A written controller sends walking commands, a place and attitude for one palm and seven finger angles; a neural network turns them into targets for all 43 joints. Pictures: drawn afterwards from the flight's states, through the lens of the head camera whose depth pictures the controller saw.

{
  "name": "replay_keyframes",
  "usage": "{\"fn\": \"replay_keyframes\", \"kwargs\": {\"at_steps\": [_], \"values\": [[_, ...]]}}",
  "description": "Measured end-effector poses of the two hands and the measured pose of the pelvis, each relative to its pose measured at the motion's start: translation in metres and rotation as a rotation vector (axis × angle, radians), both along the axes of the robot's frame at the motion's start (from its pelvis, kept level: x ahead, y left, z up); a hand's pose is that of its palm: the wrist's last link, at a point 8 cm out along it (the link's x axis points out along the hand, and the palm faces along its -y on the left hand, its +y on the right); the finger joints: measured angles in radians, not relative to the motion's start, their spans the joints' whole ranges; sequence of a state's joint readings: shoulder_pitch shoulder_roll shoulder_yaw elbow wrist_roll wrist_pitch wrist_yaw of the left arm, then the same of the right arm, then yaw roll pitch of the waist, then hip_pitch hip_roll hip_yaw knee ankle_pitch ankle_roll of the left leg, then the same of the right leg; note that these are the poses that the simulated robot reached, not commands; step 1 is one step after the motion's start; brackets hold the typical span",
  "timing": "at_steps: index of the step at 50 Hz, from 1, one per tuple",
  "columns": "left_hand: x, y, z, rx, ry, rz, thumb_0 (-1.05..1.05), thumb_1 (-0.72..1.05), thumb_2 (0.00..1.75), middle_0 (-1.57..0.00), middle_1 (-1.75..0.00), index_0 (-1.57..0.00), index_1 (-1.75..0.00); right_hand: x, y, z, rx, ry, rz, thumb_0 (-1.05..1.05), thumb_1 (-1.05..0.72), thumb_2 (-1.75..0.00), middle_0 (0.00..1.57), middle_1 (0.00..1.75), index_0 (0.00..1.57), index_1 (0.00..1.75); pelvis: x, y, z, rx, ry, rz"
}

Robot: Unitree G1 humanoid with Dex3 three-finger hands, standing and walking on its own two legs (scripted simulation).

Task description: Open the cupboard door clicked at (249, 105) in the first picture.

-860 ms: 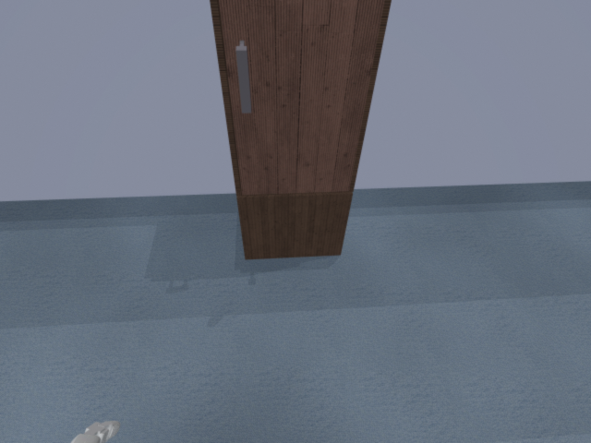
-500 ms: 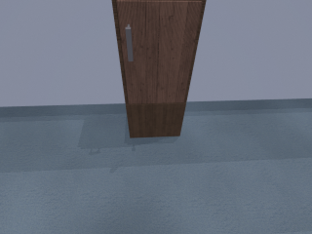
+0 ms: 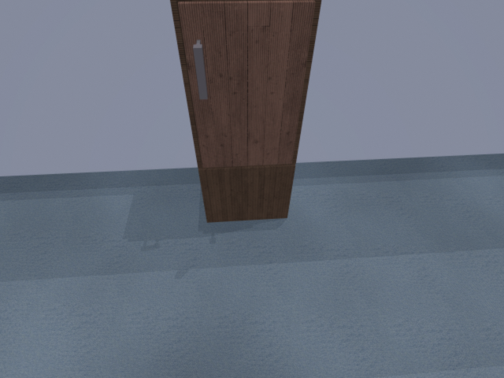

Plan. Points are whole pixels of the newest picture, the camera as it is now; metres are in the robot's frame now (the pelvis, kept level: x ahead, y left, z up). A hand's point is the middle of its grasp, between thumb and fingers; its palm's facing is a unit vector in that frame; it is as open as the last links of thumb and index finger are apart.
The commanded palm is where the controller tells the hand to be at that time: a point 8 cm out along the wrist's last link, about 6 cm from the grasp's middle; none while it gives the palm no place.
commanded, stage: look at it before walking up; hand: left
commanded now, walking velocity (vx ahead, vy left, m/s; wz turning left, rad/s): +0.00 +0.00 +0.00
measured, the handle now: (201, 70) +0.91 +0.20 +0.05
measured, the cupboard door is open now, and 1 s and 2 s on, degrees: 0 0 0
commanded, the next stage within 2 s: turn to face it in 0.58 s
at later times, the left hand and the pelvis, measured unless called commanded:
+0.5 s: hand out of the picture +0.08 +0.24 -0.16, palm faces -0.03 -0.94 -0.33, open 7.4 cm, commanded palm none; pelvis +0.00 +0.00 +0.00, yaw +0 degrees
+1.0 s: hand out of the picture +0.07 +0.24 -0.16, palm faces +0.02 -0.95 -0.32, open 7.4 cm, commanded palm none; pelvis +0.00 +0.00 +0.00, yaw +2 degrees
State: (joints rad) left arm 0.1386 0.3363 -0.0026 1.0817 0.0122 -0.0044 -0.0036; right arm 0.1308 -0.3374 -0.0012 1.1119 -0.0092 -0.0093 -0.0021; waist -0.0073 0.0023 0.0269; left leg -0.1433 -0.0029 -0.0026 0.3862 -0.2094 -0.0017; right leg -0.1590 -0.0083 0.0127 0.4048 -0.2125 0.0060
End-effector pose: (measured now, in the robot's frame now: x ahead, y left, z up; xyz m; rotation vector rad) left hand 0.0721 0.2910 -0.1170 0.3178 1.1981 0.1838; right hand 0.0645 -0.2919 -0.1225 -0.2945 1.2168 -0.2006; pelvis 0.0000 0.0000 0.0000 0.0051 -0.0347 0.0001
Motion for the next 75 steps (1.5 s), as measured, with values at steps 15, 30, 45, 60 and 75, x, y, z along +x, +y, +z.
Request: {"fn": "replay_keyframes", "kwargs": {"at_steps": [15, 30, 45, 60, 75], "values": [[0.004, -0.005, -0.001, -0.006, 0.0, -0.005, 0.0, 0.9, 0.89, -0.21, -0.3, -0.21, -0.3, 0.003, -0.003, 0.002, -0.002, 0.002, 0.002, 0.01, -0.9, -0.9, 0.2, 0.3, 0.2, 0.3, 0.002, -0.004, 0.001, -0.001, 0.009, -0.001], [0.001, -0.003, -0.002, -0.009, 0.014, 0.004, 0.01, 0.9, 0.89, -0.21, -0.3, -0.21, -0.3, 0.011, -0.004, 0.005, -0.012, -0.006, 0.007, 0.01, -0.9, -0.9, 0.2, 0.3, 0.2, 0.3, 0.005, -0.003, 0.002, -0.003, 0.006, -0.002], [-0.002, 0.0, -0.002, 0.001, 0.006, 0.032, 0.0, 0.91, 0.89, -0.21, -0.3, -0.2, -0.3, 0.016, 0.003, 0.0, 0.0, 0.001, 0.028, 0.01, -0.9, -0.9, 0.2, 0.3, 0.2, 0.3, 0.003, -0.001, 0.0, -0.001, 0.009, 0.023], [-0.061, -0.039, -0.043, -0.149, 0.16, 0.136, 0.0, 0.91, 0.89, -0.2, -0.3, -0.2, -0.3, -0.012, 0.062, -0.025, 0.103, 0.115, 0.01, 0.01, -0.9, -0.9, 0.2, 0.3, 0.2, 0.3, 0.033, 0.009, -0.012, -0.019, 0.016, 0.045], [0.071, -0.08, -0.034, -0.158, 0.073, 0.093, 0.01, 0.91, 0.89, -0.2, -0.3, -0.2, -0.3, -0.069, 0.057, -0.024, 0.158, 0.445, -0.167, 0.01, -0.9, -0.9, 0.2, 0.3, 0.2, 0.3, 0.115, -0.023, -0.015, -0.008, 0.033, 0.06]]}}
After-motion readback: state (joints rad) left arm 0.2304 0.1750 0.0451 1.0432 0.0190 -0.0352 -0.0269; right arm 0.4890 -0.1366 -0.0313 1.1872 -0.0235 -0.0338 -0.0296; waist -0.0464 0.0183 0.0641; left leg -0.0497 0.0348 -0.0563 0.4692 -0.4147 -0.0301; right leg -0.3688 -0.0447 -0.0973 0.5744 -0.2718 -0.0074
